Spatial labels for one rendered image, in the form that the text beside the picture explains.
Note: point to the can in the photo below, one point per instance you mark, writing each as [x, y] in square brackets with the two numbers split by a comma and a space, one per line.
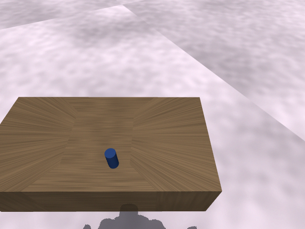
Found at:
[111, 158]

